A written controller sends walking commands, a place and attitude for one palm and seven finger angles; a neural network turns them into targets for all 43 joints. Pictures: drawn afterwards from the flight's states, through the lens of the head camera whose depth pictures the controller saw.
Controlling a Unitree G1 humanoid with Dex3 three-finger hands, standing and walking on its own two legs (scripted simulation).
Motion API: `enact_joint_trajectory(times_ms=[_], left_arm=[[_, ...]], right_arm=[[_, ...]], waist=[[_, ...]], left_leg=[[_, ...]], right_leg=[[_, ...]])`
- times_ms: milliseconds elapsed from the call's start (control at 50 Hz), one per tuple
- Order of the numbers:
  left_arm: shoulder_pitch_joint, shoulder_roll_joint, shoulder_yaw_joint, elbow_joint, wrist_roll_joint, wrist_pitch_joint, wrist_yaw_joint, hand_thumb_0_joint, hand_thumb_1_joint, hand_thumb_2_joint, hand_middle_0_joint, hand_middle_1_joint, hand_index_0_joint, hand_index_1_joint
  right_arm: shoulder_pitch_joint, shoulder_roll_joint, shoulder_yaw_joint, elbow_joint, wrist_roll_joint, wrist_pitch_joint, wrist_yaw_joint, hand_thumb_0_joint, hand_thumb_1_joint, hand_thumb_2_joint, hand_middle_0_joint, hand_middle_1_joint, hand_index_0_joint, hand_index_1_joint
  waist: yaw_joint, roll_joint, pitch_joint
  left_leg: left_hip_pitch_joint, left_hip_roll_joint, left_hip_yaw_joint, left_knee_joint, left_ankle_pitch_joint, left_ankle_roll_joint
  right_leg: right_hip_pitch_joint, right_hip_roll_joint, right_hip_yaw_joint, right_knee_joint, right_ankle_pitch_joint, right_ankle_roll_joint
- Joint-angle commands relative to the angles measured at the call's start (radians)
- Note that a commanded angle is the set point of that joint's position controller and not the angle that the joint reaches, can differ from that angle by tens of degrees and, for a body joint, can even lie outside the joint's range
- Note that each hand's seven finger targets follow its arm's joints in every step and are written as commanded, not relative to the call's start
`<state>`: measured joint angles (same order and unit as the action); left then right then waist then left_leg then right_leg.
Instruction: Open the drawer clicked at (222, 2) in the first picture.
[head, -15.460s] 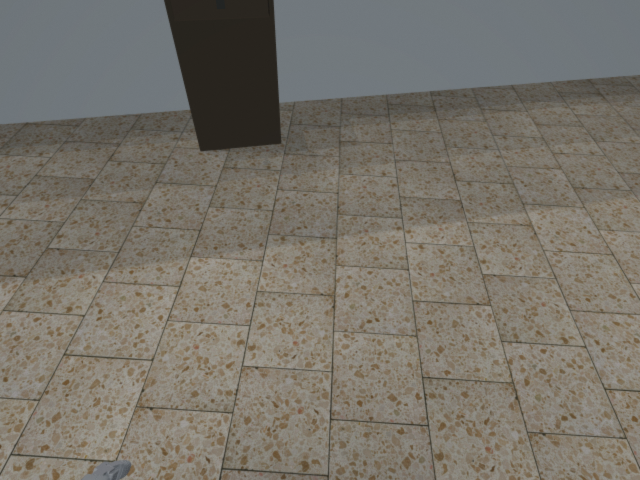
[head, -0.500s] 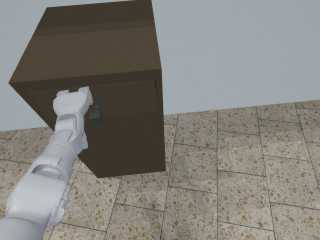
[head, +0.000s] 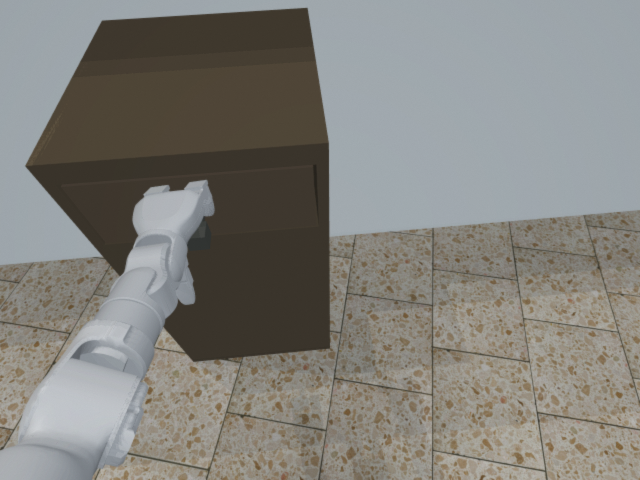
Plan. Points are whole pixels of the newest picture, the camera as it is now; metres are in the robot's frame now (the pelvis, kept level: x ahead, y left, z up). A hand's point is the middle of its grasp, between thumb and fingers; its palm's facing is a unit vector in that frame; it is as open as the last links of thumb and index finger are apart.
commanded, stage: move the hooked fingers above the handle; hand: left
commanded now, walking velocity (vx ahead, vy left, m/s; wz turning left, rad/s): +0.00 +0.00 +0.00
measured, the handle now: (199, 226) +0.51 +0.19 -0.03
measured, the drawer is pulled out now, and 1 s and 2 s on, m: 0.00 0.00 0.00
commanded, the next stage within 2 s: lift the fingers back up to retry in 1.60 s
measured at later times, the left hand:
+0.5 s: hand (207, 231) +0.45 +0.16 +0.03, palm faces -0.08 -0.08 -0.99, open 13.8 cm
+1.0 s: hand (181, 244) +0.43 +0.19 +0.03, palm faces -0.13 -0.04 -0.99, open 13.8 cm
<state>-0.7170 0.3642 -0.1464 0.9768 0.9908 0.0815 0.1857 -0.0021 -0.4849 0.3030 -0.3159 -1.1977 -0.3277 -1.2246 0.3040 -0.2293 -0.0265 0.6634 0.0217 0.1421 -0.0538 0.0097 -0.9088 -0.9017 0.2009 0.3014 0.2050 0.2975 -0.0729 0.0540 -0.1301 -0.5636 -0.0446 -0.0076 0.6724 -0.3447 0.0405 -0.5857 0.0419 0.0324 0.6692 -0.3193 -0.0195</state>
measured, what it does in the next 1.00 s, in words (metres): stands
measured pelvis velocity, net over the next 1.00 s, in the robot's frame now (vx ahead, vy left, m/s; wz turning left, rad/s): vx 0.00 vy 0.00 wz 0.05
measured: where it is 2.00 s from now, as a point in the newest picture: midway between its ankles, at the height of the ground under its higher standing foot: outside the picture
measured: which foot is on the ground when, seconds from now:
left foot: down 0.00-1.00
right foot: down 0.00-1.00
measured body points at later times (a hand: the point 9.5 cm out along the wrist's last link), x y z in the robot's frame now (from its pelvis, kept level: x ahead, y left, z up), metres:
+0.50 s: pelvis +0.00 +0.01 -0.01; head +0.07 +0.00 +0.44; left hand +0.45 +0.16 +0.08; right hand +0.05 -0.26 -0.14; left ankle -0.02 +0.10 -0.72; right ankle +0.00 -0.11 -0.72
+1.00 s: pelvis +0.00 +0.00 +0.00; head +0.07 +0.00 +0.44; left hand +0.43 +0.19 +0.08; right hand +0.08 -0.27 -0.13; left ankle -0.02 +0.10 -0.72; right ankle +0.00 -0.11 -0.72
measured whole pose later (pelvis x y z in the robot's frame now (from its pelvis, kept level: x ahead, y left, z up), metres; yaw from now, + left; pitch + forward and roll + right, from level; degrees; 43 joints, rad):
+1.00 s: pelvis +0.00 +0.00 +0.00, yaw +3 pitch +14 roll -1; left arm -0.71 0.41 -0.24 0.84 1.01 -0.09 0.17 0.00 -0.49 0.30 -0.33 -1.20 -0.32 -1.20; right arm 0.31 -0.26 -0.06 0.68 0.01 0.09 -0.08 0.01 -0.91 -0.90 0.20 0.30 0.21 0.30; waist -0.04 0.03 -0.11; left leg -0.59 -0.06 -0.06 0.71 -0.36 0.04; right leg -0.58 0.03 -0.02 0.68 -0.34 -0.02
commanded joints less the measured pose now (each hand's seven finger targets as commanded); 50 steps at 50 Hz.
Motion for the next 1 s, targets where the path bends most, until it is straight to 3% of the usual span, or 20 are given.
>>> enact_joint_trajectory(times_ms=[0, 80, 120, 160, 240, 280, 320, 380, 460, 520, 580, 640, 680, 720, 760, 840, 860, 920, 940, 980], left_arm=[[-0.488, 0.267, 0.102, -0.371, 0.089, -0.21, 0.085, 0.0, -0.5, 0.3, -0.3, -1.2, -0.3, -1.2], [-0.459, 0.363, 0.235, -0.288, 0.124, -0.179, 0.254, 0.0, -0.5, 0.3, -0.3, -1.2, -0.3, -1.2], [-0.434, 0.366, 0.244, -0.22, 0.118, -0.094, 0.311, 0.0, -0.5, 0.3, -0.3, -1.2, -0.3, -1.2], [-0.418, 0.316, 0.19, -0.129, 0.112, 0.004, 0.319, 0.0, -0.5, 0.3, -0.3, -1.2, -0.3, -1.2], [-0.439, 0.188, 0.046, -0.055, 0.059, 0.109, 0.192, 0.0, -0.5, 0.3, -0.3, -1.2, -0.3, -1.2], [-0.486, 0.129, -0.015, -0.131, 0.01, 0.076, 0.1, 0.0, -0.5, 0.3, -0.3, -1.2, -0.3, -1.2], [-0.553, 0.046, -0.094, -0.26, -0.024, -0.015, 0.024, 0.0, -0.5, 0.3, -0.3, -1.2, -0.3, -1.2], [-0.58, 0.115, -0.043, -0.383, -0.001, -0.174, 0.007, 0.0, -0.5, 0.3, -0.3, -1.2, -0.3, -1.2], [-0.552, 0.288, 0.153, -0.35, 0.088, -0.239, 0.163, 0.0, -0.5, 0.3, -0.3, -1.2, -0.3, -1.2], [-0.402, 0.45, 0.332, -0.238, 0.105, -0.121, 0.301, 0.0, -0.5, 0.3, -0.3, -1.2, -0.3, -1.2], [-0.324, 0.314, 0.205, -0.121, 0.111, 0.048, 0.334, 0.0, -0.5, 0.3, -0.3, -1.2, -0.3, -1.2], [-0.365, 0.398, 0.234, -0.137, 0.095, 0.135, 0.324, 0.0, -0.5, 0.3, -0.3, -1.2, -0.3, -1.2], [-0.365, 0.387, 0.212, -0.14, 0.065, 0.173, 0.278, 0.0, -0.5, 0.3, -0.3, -1.2, -0.3, -1.2], [-0.388, 0.401, 0.21, -0.156, 0.047, 0.153, 0.202, 0.0, -0.5, 0.3, -0.3, -1.2, -0.3, -1.2], [-0.383, 0.336, 0.15, -0.173, 0.033, 0.098, 0.119, 0.0, -0.5, 0.3, -0.3, -1.2, -0.3, -1.2], [-0.474, 0.043, -0.115, -0.337, 0.013, -0.094, -0.007, 0.0, -0.5, 0.3, -0.3, -1.2, -0.3, -1.2], [-0.459, 0.03, -0.123, -0.332, 0.01, -0.132, -0.02, 0.0, -0.5, 0.3, -0.3, -1.2, -0.3, -1.2], [-0.548, 0.035, -0.111, -0.416, 0.007, -0.233, 0.002, 0.0, -0.5, 0.3, -0.3, -1.2, -0.3, -1.2], [-0.564, 0.08, -0.063, -0.431, 0.02, -0.254, 0.032, 0.0, -0.5, 0.3, -0.3, -1.2, -0.3, -1.2], [-0.546, 0.161, 0.041, -0.369, 0.046, -0.25, 0.111, 0.0, -0.5, 0.3, -0.3, -1.2, -0.3, -1.2]], right_arm=[[0.062, -0.143, -0.069, -0.088, -0.022, -0.044, -0.029, 0.0, -0.9, -0.9, 0.2, 0.3, 0.2, 0.3], [0.053, -0.137, -0.065, -0.068, -0.035, -0.057, -0.004, 0.0, -0.9, -0.9, 0.2, 0.3, 0.2, 0.3], [0.035, -0.14, -0.06, -0.066, -0.038, -0.054, 0.013, 0.0, -0.9, -0.9, 0.2, 0.3, 0.2, 0.3], [0.032, -0.148, -0.061, -0.061, -0.034, -0.047, 0.023, 0.0, -0.9, -0.9, 0.2, 0.3, 0.2, 0.3], [0.067, -0.169, -0.074, -0.064, -0.006, -0.031, 0.023, 0.0, -0.9, -0.9, 0.2, 0.3, 0.2, 0.3], [0.069, -0.179, -0.082, -0.071, -0.004, -0.033, 0.007, 0.0, -0.9, -0.9, 0.2, 0.3, 0.2, 0.3], [0.07, -0.174, -0.084, -0.074, -0.013, -0.047, -0.012, 0.0, -0.9, -0.9, 0.2, 0.3, 0.2, 0.3], [0.087, -0.162, -0.082, -0.055, -0.028, -0.066, -0.032, 0.0, -0.9, -0.9, 0.2, 0.3, 0.2, 0.3], [0.112, -0.145, -0.078, -0.029, -0.039, -0.067, -0.011, 0.0, -0.9, -0.9, 0.2, 0.3, 0.2, 0.3], [0.059, -0.151, -0.053, -0.041, -0.055, -0.048, 0.016, 0.0, -0.9, -0.9, 0.2, 0.3, 0.2, 0.3], [0.028, -0.144, -0.049, -0.068, -0.042, -0.03, 0.036, 0.0, -0.9, -0.9, 0.2, 0.3, 0.2, 0.3], [-0.002, -0.15, -0.039, -0.077, -0.022, 0.004, 0.024, 0.0, -0.9, -0.9, 0.2, 0.3, 0.2, 0.3], [-0.023, -0.148, -0.04, -0.091, -0.006, 0.007, 0.004, 0.0, -0.9, -0.9, 0.2, 0.3, 0.2, 0.3], [-0.014, -0.164, -0.05, -0.095, 0.0, 0.008, -0.017, 0.0, -0.9, -0.9, 0.2, 0.3, 0.2, 0.3], [0.01, -0.174, -0.059, -0.097, 0.006, -0.004, -0.036, 0.0, -0.9, -0.9, 0.2, 0.3, 0.2, 0.3], [0.044, -0.154, -0.072, -0.079, -0.007, -0.054, -0.047, 0.0, -0.9, -0.9, 0.2, 0.3, 0.2, 0.3], [0.051, -0.152, -0.073, -0.07, -0.011, -0.063, -0.045, 0.0, -0.9, -0.9, 0.2, 0.3, 0.2, 0.3], [0.083, -0.141, -0.079, -0.051, -0.022, -0.076, -0.031, 0.0, -0.9, -0.9, 0.2, 0.3, 0.2, 0.3], [0.091, -0.139, -0.084, -0.042, -0.025, -0.079, -0.025, 0.0, -0.9, -0.9, 0.2, 0.3, 0.2, 0.3], [0.098, -0.142, -0.083, -0.034, -0.028, -0.075, -0.01, 0.0, -0.9, -0.9, 0.2, 0.3, 0.2, 0.3]], waist=[[-0.002, 0.036, -0.328], [0.034, 0.05, -0.346], [0.046, 0.03, -0.358], [0.03, -0.012, -0.369], [-0.021, -0.092, -0.417], [-0.055, -0.143, -0.431], [-0.094, -0.121, -0.407], [-0.072, -0.014, -0.381], [0.0, 0.105, -0.374], [0.087, 0.043, -0.392], [0.084, -0.007, -0.393], [0.093, -0.109, -0.484], [0.082, -0.17, -0.477], [0.047, -0.199, -0.469], [0.003, -0.2, -0.406], [-0.079, -0.065, -0.288], [-0.081, -0.023, -0.252], [-0.079, 0.066, -0.288], [-0.063, 0.103, -0.327], [-0.032, 0.076, -0.343]], left_leg=[[0.191, 0.013, -0.007, -0.011, 0.326, 0.012], [0.112, 0.01, -0.012, 0.015, 0.329, -0.01], [0.069, 0.001, 0.008, 0.011, 0.316, -0.012], [0.054, 0.003, 0.028, 0.004, 0.3, -0.012], [0.115, 0.013, 0.035, -0.014, 0.33, 0.001], [0.166, 0.016, 0.025, -0.011, 0.337, 0.015], [0.229, 0.017, 0.0, -0.007, 0.356, 0.023], [0.285, 0.018, -0.027, 0.011, 0.376, 0.018], [0.25, 0.026, -0.053, 0.045, 0.48, -0.026], [0.075, 0.002, -0.014, 0.04, 0.461, -0.027], [0.027, 0.004, 0.04, 0.015, 0.426, -0.027], [0.026, 0.005, 0.06, -0.019, 0.409, -0.017], [0.021, 0.001, 0.072, -0.043, 0.355, -0.005], [0.036, 0.002, 0.064, -0.056, 0.335, 0.009], [0.075, 0.008, 0.057, -0.065, 0.317, 0.022], [0.242, 0.017, 0.017, -0.039, 0.313, 0.027], [0.263, 0.017, 0.005, -0.027, 0.303, 0.025], [0.321, 0.019, -0.032, 0.01, 0.35, 0.007], [0.331, 0.021, -0.044, 0.024, 0.373, -0.005], [0.274, 0.02, -0.053, 0.039, 0.381, -0.02]], right_leg=[[0.104, -0.006, -0.022, -0.04, 0.247, -0.03], [0.058, 0.008, -0.049, 0.019, 0.205, -0.044], [0.102, 0.01, -0.051, 0.017, 0.215, -0.042], [0.127, 0.009, -0.049, 0.004, 0.238, -0.032], [0.194, 0.004, -0.037, -0.039, 0.319, -0.015], [0.214, -0.002, -0.027, -0.064, 0.347, -0.002], [0.173, -0.006, -0.027, -0.074, 0.337, -0.001], [0.077, -0.004, -0.028, -0.054, 0.273, -0.011], [-0.023, 0.013, -0.06, 0.022, 0.236, -0.041], [0.11, 0.017, -0.062, 0.061, 0.301, -0.051], [0.184, 0.011, -0.06, 0.044, 0.36, -0.041], [0.332, -0.001, -0.023, 0.015, 0.429, -0.025], [0.406, -0.01, -0.007, -0.024, 0.444, -0.008], [0.433, -0.017, 0.001, -0.053, 0.458, 0.004], [0.391, -0.021, -0.005, -0.078, 0.451, 0.01], [0.148, -0.012, -0.021, -0.11, 0.297, -0.001], [0.081, -0.009, -0.025, -0.109, 0.249, -0.007], [-0.015, -0.004, -0.04, -0.065, 0.202, -0.024], [-0.036, -0.001, -0.042, -0.042, 0.199, -0.029], [-0.044, 0.008, -0.057, -0.007, 0.195, -0.037]])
